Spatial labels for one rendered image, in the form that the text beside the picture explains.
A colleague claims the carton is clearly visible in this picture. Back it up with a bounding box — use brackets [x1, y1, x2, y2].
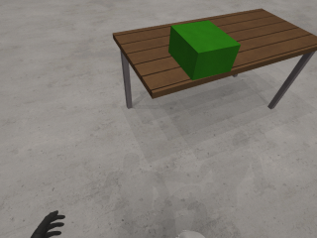
[168, 20, 241, 80]

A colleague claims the robot left hand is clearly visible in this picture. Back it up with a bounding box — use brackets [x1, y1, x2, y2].
[31, 210, 65, 238]

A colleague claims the table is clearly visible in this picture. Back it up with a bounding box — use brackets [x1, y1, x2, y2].
[112, 8, 317, 110]

